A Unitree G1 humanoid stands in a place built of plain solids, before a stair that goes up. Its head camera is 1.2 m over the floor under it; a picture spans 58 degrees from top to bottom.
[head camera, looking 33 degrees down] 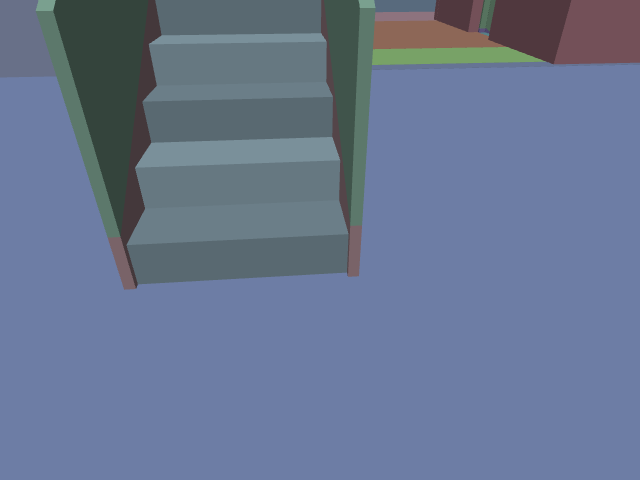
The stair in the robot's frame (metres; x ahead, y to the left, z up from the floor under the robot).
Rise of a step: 0.21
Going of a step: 0.32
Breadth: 0.93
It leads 5 degrees to the left of straight ahead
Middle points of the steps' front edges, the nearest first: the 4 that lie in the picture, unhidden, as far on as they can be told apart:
1.53 0.34 0.21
1.84 0.37 0.42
2.16 0.40 0.62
2.47 0.43 0.83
